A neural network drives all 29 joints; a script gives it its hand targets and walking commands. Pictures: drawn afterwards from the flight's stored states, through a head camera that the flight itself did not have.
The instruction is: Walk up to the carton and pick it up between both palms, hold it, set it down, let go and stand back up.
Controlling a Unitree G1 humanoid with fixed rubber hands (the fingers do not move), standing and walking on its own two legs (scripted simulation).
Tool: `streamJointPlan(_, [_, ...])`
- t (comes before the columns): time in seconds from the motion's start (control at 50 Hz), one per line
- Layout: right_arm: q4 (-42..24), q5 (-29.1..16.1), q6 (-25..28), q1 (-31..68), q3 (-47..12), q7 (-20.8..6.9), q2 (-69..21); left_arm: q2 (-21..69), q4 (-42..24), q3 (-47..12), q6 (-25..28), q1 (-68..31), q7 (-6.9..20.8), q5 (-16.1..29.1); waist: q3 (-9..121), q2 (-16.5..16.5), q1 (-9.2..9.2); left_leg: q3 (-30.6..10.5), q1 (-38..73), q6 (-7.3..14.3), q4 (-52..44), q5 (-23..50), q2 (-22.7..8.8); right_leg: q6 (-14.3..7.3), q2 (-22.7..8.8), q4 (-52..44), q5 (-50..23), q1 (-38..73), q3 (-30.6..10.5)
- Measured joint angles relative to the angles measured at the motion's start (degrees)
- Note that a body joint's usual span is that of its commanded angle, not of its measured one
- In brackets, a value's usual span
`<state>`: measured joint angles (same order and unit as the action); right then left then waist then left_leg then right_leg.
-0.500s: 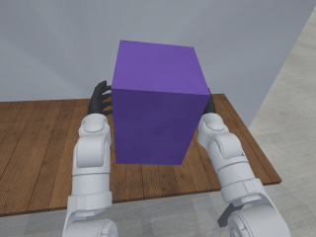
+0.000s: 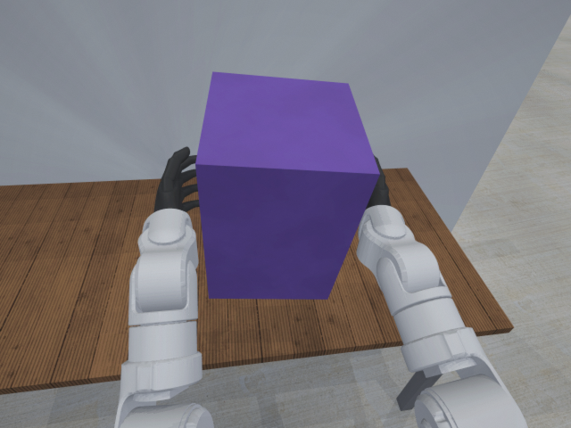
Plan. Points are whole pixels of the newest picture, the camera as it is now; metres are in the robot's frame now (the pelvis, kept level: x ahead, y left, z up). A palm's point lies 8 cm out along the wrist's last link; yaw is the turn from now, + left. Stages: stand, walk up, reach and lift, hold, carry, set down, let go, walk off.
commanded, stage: hold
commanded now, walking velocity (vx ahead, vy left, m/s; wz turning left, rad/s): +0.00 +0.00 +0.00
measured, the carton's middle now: (275, 196) +0.37 +0.02 +0.18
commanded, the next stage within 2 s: none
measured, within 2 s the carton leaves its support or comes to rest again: neither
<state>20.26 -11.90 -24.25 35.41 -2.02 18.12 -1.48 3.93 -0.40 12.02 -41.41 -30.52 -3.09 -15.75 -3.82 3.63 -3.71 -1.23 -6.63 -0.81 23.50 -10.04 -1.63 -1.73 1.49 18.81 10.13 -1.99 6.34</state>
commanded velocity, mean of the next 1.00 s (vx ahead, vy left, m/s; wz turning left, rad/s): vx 0.00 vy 0.00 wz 0.00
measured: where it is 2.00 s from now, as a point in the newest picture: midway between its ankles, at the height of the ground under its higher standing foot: outside the picture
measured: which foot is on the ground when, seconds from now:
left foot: down 0.00-1.00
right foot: down 0.00-1.00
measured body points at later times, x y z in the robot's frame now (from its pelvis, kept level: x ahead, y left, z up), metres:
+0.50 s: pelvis -0.01 +0.00 +0.00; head -0.02 +0.04 +0.45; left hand +0.37 +0.15 +0.17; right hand +0.37 -0.11 +0.17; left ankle +0.04 +0.12 -0.74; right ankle +0.01 -0.09 -0.74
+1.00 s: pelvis -0.01 +0.00 +0.00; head -0.02 +0.04 +0.45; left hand +0.37 +0.15 +0.17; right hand +0.37 -0.11 +0.17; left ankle +0.04 +0.12 -0.74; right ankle +0.01 -0.09 -0.74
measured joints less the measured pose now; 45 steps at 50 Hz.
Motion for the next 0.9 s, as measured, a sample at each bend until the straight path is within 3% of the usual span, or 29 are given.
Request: streamJointPlan(0.9, [2.41, 1.17, 1.43, 0.71, 1.45, -0.83, -0.88, 0.08, 1.98, 0.68, 0.53, -0.9, -0.08, -0.03, -0.17, 0.36, 0.49, 0.19, -0.79, 0.07, 0.22, 0.44, -0.08, -0.11, 0.07, 0.45, -0.42, -1.0, -0.27])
